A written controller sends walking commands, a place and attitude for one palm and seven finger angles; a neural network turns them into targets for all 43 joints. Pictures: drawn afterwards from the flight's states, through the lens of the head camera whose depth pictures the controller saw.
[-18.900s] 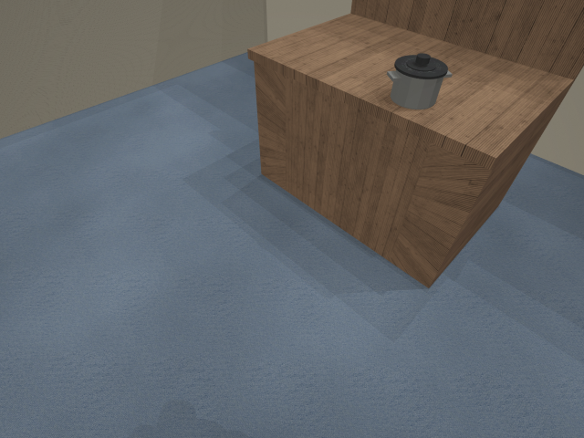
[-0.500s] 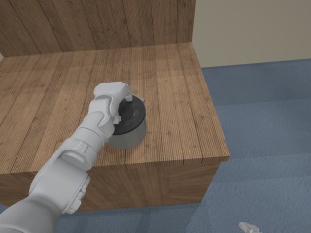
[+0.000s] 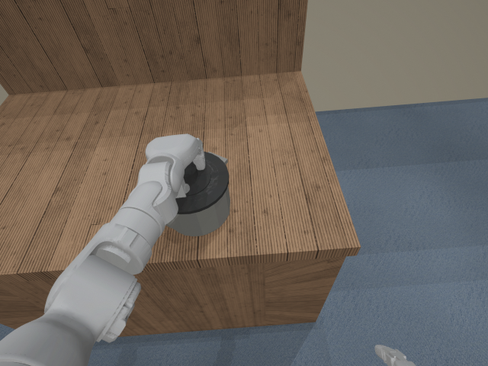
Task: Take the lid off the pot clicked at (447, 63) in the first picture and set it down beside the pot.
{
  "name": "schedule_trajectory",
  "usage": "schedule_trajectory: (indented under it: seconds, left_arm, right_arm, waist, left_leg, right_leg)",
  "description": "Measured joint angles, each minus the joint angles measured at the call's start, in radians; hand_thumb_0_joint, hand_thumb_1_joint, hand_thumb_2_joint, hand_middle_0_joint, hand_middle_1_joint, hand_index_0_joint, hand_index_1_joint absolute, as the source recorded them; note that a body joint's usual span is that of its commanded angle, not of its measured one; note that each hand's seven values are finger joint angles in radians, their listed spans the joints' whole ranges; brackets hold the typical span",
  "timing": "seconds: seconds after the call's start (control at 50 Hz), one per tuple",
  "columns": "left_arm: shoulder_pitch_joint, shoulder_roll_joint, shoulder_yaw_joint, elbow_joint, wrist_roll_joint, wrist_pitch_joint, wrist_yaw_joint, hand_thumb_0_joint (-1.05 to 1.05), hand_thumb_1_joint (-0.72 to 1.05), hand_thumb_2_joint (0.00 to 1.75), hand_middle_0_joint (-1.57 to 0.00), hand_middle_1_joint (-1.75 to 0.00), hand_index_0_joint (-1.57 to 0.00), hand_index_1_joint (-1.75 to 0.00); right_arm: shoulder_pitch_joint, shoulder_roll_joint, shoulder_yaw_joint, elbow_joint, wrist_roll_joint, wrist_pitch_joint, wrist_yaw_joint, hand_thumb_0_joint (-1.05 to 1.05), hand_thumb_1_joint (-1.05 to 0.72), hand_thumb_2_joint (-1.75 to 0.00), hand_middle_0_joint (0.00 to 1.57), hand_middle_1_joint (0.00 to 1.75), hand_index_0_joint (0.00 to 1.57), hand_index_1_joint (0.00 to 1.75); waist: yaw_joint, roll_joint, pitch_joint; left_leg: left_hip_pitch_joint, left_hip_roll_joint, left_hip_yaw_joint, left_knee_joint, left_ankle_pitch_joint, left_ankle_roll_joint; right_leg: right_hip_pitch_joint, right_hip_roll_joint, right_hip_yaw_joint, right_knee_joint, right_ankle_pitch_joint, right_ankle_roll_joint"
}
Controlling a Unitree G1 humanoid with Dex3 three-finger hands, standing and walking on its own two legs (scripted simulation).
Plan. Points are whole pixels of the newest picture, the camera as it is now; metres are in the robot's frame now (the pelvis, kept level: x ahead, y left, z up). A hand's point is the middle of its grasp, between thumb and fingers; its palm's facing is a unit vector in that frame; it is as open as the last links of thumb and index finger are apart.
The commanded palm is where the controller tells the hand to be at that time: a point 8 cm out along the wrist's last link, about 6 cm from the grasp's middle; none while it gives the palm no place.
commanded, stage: close the fingers and squeeze the knob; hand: left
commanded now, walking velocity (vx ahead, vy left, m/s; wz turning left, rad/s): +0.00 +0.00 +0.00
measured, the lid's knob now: (187, 172) +0.47 +0.12 +0.05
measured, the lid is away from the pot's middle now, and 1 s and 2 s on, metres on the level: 0.00 0.00 0.00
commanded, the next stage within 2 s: lift the lid straight up in 1.08 s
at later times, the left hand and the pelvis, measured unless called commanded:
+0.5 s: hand (181, 174) +0.44 +0.12 +0.07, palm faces -0.32 -0.05 -0.95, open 7.1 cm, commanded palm +0.43 +0.11 +0.13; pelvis +0.00 +0.00 +0.00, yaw +0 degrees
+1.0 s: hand (181, 174) +0.44 +0.12 +0.07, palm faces -0.32 -0.06 -0.94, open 7.1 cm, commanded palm +0.44 +0.12 +0.13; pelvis +0.00 +0.00 +0.00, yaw +0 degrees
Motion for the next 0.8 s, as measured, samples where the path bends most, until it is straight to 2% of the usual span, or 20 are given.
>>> schedule_trajectory:
  seconds: [0.26,0.52,0.8]
  left_arm:
    - [-0.018,0.001,0.005,0.013,0.0,-0.018,-0.012,0.01,0.21,0.9,-0.73,-0.96,-0.68,-0.94]
    - [-0.058,-0.014,-0.017,0.055,0.0,0.003,-0.009,0.04,0.31,0.68,-0.81,-0.98,-0.71,-0.93]
    - [-0.065,-0.002,-0.01,0.071,-0.006,-0.005,-0.009,0.04,0.31,0.67,-0.81,-0.98,-0.72,-0.92]
  right_arm:
    - [0.001,0.002,0.004,-0.001,-0.002,0.001,-0.006,0.0,-0.9,-0.89,0.2,0.3,0.19,0.3]
    - [0.022,0.004,0.002,0.021,-0.004,0.002,-0.005,0.0,-0.9,-0.89,0.2,0.3,0.19,0.3]
    - [0.027,-0.002,0.002,0.022,-0.003,-0.011,-0.015,0.0,-0.9,-0.89,0.2,0.3,0.2,0.3]
  waist:
    - [0.002,-0.004,-0.001]
    - [0.002,0.0,-0.002]
    - [-0.007,-0.007,-0.001]
  left_leg:
    - [-0.007,-0.002,0.0,0.004,-0.002,0.002]
    - [-0.021,-0.006,-0.002,0.007,0.002,0.004]
    - [-0.018,-0.001,-0.001,0.004,0.006,0.001]
  right_leg:
    - [-0.006,-0.002,0.0,0.001,0.0,0.002]
    - [-0.021,-0.006,-0.001,0.011,-0.001,0.003]
    - [-0.02,-0.001,0.0,0.007,0.004,0.0]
